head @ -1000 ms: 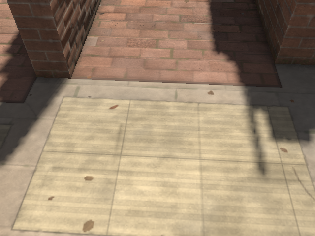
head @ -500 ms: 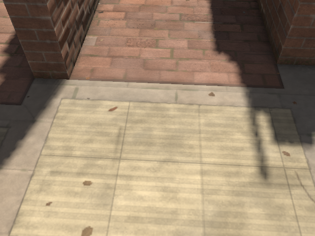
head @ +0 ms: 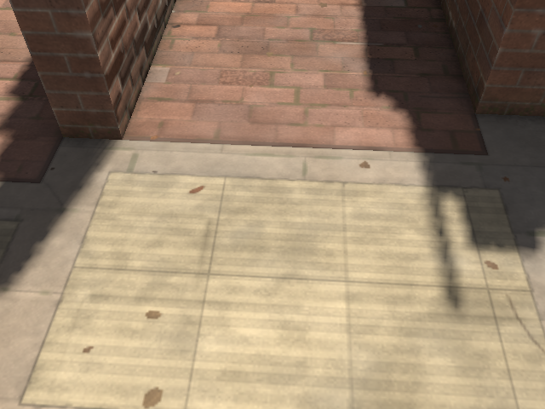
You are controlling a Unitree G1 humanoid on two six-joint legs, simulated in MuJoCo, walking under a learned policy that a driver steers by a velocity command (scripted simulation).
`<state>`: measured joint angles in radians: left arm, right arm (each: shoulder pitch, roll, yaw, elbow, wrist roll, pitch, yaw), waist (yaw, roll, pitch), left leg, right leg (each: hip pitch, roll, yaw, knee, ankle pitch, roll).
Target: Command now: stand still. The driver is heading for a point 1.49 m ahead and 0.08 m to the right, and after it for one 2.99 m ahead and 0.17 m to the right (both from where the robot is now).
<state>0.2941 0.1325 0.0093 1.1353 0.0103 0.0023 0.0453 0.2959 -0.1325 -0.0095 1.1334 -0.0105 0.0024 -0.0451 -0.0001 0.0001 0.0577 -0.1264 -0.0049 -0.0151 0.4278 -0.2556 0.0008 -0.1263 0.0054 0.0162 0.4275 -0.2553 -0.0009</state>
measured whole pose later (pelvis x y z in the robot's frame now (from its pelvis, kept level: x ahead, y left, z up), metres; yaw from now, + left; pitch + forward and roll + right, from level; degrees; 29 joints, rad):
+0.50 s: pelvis -0.02 +0.00 +0.00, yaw +0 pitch -2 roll +0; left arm 0.33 0.12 0.00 1.15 0.01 0.00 0.04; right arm 0.33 -0.12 0.00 1.15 -0.01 0.00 -0.04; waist 0.00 0.00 0.03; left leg -0.18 0.00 -0.02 0.44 -0.23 0.00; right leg -0.18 0.00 0.02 0.44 -0.23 0.00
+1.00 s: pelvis -0.02 +0.00 +0.00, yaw +0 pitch -1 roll +0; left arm 0.35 0.12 0.00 1.14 0.01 0.00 0.03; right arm 0.35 -0.12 0.00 1.14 -0.01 0.00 -0.03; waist 0.00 0.00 0.01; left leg -0.21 -0.01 -0.02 0.48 -0.31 0.01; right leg -0.21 0.01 0.02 0.48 -0.31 -0.01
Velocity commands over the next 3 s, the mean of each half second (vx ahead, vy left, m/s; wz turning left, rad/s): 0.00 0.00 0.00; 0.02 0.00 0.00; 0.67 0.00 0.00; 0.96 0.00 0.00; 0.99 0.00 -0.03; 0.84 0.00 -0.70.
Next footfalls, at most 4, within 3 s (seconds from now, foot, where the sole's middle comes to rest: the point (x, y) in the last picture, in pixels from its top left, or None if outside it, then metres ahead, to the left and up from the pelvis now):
1.62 left None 0.45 0.12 -0.78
2.12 right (286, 273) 0.91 -0.01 -0.78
2.58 left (229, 166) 1.36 0.18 -0.78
3.00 right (291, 104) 1.71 -0.04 -0.78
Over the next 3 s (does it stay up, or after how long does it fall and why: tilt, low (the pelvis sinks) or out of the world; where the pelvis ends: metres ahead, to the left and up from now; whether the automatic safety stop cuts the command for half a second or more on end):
stays up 1.52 0.04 -0.03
